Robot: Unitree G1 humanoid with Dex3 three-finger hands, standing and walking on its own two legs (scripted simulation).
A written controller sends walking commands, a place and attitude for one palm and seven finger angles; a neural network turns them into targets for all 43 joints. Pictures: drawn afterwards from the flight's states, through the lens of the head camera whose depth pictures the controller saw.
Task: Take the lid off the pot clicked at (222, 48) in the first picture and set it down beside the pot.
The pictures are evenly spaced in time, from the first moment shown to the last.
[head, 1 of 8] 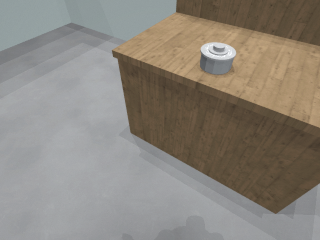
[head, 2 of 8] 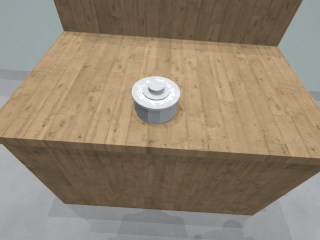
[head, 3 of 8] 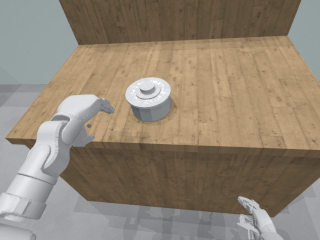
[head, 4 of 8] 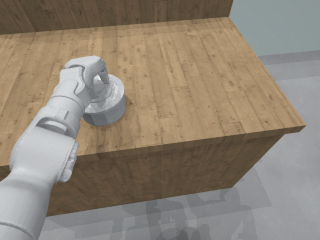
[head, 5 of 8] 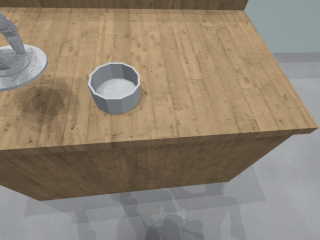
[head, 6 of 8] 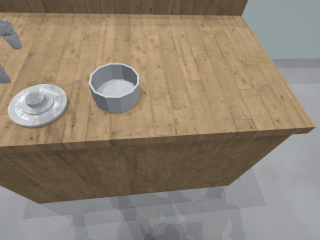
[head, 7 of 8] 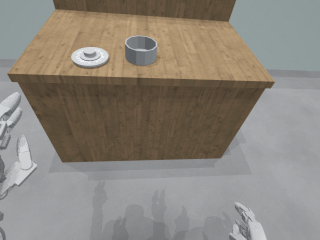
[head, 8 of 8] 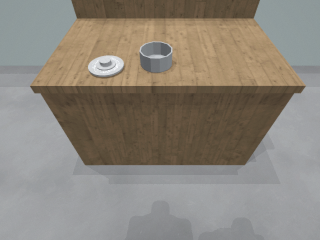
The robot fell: no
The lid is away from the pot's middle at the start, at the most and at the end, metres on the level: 0.00 0.25 0.23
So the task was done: yes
